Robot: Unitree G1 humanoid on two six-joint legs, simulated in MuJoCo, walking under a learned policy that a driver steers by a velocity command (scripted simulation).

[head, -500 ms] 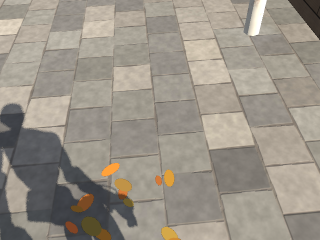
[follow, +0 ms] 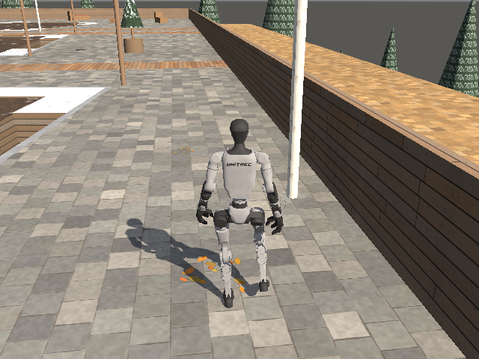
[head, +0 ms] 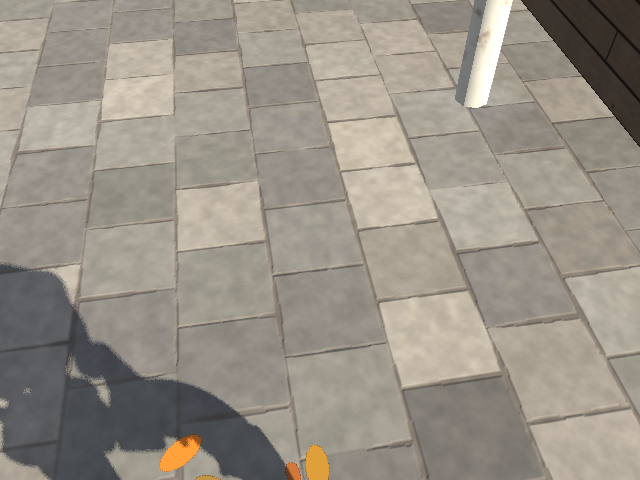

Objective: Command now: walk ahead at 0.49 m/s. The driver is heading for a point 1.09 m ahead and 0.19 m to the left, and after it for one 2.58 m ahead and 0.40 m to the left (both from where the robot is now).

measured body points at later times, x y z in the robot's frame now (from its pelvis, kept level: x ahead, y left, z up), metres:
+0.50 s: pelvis +0.24 -0.08 +0.00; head +0.27 -0.10 +0.45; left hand +0.33 +0.17 -0.13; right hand +0.31 -0.34 -0.15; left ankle +0.22 +0.08 -0.68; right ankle +0.30 -0.16 -0.74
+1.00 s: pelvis +0.34 -0.01 +0.00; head +0.36 +0.02 +0.45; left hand +0.43 +0.28 -0.12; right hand +0.42 -0.28 -0.12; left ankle +0.29 +0.06 -0.74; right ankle +0.38 -0.15 -0.68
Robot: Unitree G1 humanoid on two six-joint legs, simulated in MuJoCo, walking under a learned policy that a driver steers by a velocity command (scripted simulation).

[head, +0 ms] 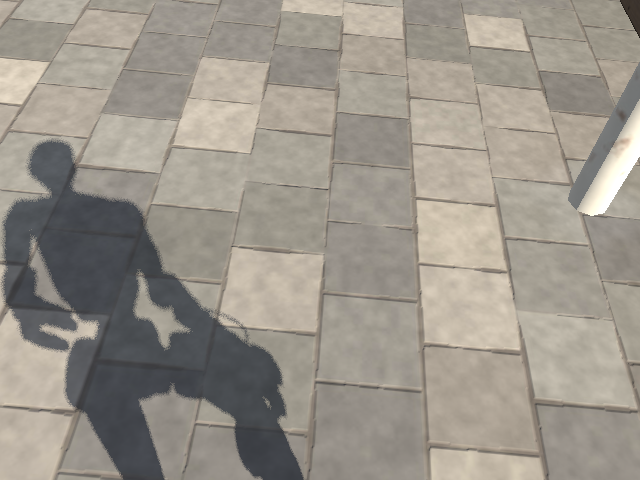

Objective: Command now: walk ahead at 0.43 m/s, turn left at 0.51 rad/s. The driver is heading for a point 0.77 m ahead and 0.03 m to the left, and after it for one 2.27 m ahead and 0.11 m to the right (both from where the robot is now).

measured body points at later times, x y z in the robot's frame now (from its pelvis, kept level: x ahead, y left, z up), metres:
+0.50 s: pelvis +0.26 -0.02 +0.00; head +0.28 -0.02 +0.45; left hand +0.27 +0.26 -0.13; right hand +0.41 -0.27 -0.13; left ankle +0.21 +0.11 -0.67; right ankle +0.30 -0.12 -0.75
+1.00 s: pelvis +0.50 +0.11 +0.00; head +0.52 +0.13 +0.45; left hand +0.54 +0.40 -0.14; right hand +0.63 -0.14 -0.11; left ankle +0.50 +0.19 -0.75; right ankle +0.55 -0.06 -0.66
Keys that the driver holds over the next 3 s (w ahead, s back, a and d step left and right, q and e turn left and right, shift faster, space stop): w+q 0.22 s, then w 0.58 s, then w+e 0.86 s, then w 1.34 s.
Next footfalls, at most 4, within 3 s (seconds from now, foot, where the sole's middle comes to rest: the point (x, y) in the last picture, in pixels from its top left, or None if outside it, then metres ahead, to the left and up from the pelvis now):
0.30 right None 0.34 -0.11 -0.78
0.80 left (201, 462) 0.54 0.21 -0.78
1.36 right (295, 328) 0.87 0.01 -0.78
1.84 left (241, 230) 1.18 0.16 -0.78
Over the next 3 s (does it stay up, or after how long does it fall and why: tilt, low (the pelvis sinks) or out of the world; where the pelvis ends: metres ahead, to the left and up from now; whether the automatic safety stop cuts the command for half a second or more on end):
stays up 1.60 -0.08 -0.01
